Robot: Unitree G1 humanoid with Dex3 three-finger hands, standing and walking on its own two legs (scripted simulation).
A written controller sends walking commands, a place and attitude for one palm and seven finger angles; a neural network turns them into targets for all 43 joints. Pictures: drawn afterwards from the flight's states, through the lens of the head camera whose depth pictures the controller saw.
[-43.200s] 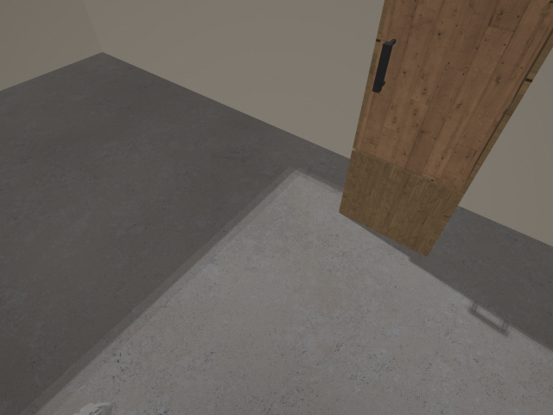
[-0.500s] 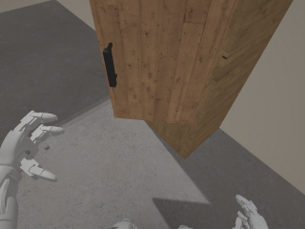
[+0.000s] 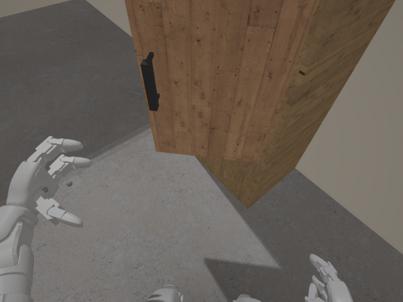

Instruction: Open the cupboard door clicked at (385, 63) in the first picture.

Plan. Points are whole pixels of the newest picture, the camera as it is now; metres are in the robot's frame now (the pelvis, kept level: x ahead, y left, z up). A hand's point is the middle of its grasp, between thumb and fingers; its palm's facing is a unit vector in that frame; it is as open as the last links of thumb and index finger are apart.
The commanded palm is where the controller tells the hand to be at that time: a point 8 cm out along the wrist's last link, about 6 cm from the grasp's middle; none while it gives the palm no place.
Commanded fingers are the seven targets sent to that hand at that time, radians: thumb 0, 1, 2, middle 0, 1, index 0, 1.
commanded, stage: move the hooked fingers beside the handle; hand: left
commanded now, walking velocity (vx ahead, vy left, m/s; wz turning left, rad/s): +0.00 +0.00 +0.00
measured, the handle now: (152, 82) +0.63 +0.18 +0.06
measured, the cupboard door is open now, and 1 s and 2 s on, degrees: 43 43 43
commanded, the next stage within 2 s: none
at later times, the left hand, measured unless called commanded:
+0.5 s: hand (98, 140) +0.41 +0.25 +0.07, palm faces -0.07 -1.00 -0.01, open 14.0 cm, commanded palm +0.39 +0.30 +0.07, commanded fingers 0.00 -0.50 0.30 -0.30 -1.20 -0.30 -1.20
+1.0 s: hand (108, 115) +0.49 +0.25 +0.07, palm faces -0.08 -1.00 -0.01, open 14.0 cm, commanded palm +0.49 +0.30 +0.06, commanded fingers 0.00 -0.50 0.30 -0.30 -1.20 -0.30 -1.20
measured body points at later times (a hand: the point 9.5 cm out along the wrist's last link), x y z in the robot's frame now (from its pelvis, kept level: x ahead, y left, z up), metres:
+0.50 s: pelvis +0.00 +0.00 -0.01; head +0.09 +0.01 +0.43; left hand +0.41 +0.30 +0.07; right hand +0.08 -0.27 -0.11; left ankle +0.03 +0.10 -0.69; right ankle +0.02 -0.11 -0.69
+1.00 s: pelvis +0.00 +0.01 -0.02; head +0.12 +0.03 +0.41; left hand +0.48 +0.31 +0.07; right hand +0.02 -0.27 -0.12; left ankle +0.03 +0.10 -0.69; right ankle +0.02 -0.11 -0.69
